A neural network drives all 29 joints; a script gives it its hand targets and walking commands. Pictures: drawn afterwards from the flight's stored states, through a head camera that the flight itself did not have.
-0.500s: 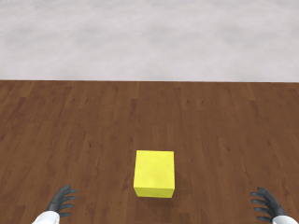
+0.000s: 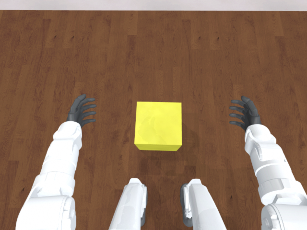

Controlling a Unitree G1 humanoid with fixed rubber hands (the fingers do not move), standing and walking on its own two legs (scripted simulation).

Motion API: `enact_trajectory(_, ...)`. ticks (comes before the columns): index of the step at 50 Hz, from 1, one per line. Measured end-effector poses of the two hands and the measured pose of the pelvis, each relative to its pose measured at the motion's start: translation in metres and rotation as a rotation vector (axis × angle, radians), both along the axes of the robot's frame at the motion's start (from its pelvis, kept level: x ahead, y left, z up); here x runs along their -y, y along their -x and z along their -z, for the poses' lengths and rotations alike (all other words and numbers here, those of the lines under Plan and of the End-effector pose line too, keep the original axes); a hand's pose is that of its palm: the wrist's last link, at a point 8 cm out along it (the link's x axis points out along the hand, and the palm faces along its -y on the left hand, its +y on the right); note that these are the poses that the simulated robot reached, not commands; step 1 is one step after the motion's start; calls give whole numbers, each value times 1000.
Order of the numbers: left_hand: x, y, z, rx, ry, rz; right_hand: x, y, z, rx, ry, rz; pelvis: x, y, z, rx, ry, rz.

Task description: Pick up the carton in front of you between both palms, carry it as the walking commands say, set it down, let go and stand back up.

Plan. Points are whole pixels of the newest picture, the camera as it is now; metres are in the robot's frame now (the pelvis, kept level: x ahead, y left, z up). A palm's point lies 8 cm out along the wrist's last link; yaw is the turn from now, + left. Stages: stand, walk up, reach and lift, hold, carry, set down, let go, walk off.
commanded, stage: reach and lift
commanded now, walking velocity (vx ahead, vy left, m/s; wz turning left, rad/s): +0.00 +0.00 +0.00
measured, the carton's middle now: (158, 128) +0.47 +0.02 -0.56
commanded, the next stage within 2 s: none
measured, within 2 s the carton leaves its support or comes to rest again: neither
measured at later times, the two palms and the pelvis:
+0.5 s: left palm (103, 97) +0.50 +0.21 -0.18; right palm (216, 100) +0.49 -0.17 -0.19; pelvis -0.02 +0.00 -0.06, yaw +0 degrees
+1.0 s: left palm (117, 121) +0.48 +0.21 -0.42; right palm (201, 122) +0.47 -0.17 -0.42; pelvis -0.06 -0.01 -0.26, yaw -1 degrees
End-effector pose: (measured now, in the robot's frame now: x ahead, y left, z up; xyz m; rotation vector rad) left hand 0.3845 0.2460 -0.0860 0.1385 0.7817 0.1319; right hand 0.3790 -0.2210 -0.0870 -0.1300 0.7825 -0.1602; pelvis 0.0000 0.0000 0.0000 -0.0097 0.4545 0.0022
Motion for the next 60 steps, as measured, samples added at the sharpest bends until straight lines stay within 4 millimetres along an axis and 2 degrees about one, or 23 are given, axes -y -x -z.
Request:
enact_trajectory(10,23,-75,20,99,61,5,-34,-72,21,98,-51,18,-3,35,29,-160,5,1)
enact_trajectory(14,31,-99,30,128,78,7,-46,-96,30,129,-64,17,-3,38,36,-221,8,-2)
enact_trajectory(18,35,-111,45,137,82,7,-53,-108,46,137,-67,16,-4,33,38,-280,11,-4)
enact_trajectory(23,36,-113,79,124,81,-4,-53,-109,80,122,-68,21,-3,20,49,-361,12,-4)
enact_trajectory(27,37,-107,119,101,75,-15,-50,-105,120,102,-67,27,-2,11,73,-424,12,-1)
enact_trajectory(33,36,-96,195,78,64,-29,-44,-96,194,84,-63,28,0,11,125,-480,11,3)
enact_trajectory(40,32,-89,268,97,56,-30,-42,-90,268,97,-63,14,4,28,192,-445,9,5)
enact_trajectory(44,32,-89,296,107,62,-32,-44,-91,295,105,-68,16,6,41,225,-391,8,6)
enact_trajectory(49,37,-91,325,90,70,-35,-49,-93,325,84,-73,19,6,55,256,-328,9,5)
enact_trajectory(60,44,-92,398,38,64,-25,-53,-93,395,38,-83,15,2,64,299,-228,15,10)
